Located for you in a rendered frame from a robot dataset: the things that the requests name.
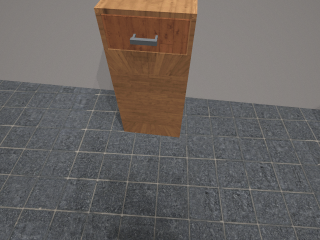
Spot cabinet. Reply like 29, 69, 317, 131
94, 0, 198, 138

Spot drawer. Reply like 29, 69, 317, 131
101, 13, 191, 54

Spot handle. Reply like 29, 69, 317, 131
130, 34, 158, 46

